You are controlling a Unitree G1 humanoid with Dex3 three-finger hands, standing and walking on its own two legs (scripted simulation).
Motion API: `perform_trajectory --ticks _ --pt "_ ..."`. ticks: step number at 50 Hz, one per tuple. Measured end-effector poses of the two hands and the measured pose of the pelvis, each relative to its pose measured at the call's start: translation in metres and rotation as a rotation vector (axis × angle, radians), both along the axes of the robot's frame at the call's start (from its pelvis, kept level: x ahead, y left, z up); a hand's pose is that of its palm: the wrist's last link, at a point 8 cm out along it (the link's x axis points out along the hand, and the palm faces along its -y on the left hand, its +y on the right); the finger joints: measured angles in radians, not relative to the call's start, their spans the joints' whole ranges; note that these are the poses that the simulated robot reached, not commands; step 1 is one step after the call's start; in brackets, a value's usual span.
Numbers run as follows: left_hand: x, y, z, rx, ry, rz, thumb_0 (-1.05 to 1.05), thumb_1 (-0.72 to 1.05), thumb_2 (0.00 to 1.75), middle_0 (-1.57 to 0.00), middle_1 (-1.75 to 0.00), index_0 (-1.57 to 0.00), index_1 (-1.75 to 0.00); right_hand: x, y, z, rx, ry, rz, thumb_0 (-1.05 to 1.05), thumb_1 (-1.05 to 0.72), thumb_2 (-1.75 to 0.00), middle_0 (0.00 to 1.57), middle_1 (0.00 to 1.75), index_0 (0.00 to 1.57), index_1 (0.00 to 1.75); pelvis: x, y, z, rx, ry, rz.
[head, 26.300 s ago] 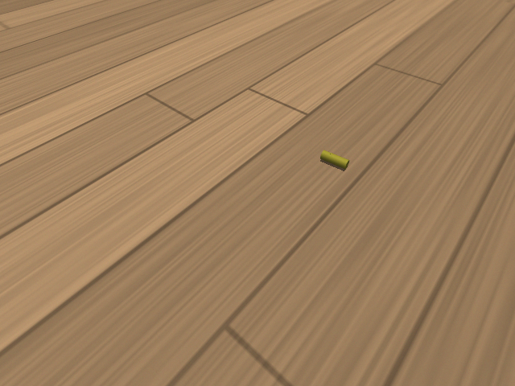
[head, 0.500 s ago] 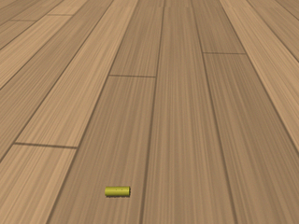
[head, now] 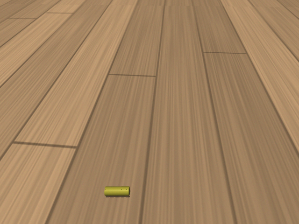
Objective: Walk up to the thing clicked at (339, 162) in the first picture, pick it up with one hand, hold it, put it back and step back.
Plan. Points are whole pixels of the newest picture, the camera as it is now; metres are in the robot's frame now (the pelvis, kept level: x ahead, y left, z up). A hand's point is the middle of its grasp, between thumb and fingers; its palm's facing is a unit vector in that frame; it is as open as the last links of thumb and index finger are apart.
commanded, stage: stand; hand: left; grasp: from above
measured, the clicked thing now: (117, 190) +0.47 +0.23 -0.76
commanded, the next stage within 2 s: rise first in 0.58 s
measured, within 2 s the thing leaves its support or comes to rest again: neither
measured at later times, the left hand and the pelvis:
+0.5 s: hand out of the picture +0.08 +0.26 -0.16, palm faces -0.03 -0.94 -0.35, open 7.4 cm; pelvis +0.01 +0.00 +0.00, yaw +0 degrees
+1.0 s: hand out of the picture +0.17 +0.25 -0.17, palm faces -0.05 -0.93 -0.36, open 10.5 cm; pelvis +0.00 +0.01 -0.02, yaw -2 degrees
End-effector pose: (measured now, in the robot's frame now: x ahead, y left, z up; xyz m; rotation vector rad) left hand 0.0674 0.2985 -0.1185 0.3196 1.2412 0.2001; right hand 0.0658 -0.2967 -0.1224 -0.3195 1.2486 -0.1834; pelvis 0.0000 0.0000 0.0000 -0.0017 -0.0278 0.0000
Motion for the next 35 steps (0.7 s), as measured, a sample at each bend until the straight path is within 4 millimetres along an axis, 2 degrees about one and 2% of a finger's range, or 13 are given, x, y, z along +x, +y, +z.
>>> perform_trajectory --ticks 19,35 --pt "0.0044 0.0028 0.0 0.002 0.002 0.0 0.01 0.9 0.9 -0.2 -0.3 -0.21 -0.3 0.0089 0.0032 0.0008 0.0 -0.013 0.001 0.01 -0.9 -0.9 0.21 0.3 0.2 0.3 0.0047 0.0026 0.0001 0.001 -0.002 -0.004" --pt "0.0057 0.0042 -0.0009 0.001 0.008 -0.003 0.01 0.9 0.9 -0.2 -0.3 -0.2 -0.3 0.0061 0.0039 0.0009 -0.003 0.002 -0.008 0.01 -0.9 -0.9 0.21 0.3 0.2 0.3 0.0071 0.0045 0.0003 0.0 0.004 -0.005"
